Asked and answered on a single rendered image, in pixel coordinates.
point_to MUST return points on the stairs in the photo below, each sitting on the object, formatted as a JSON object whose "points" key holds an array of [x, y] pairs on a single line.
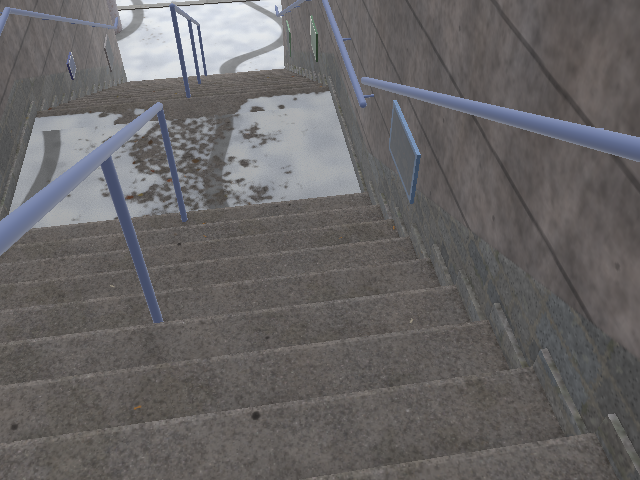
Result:
{"points": [[302, 340], [173, 88]]}

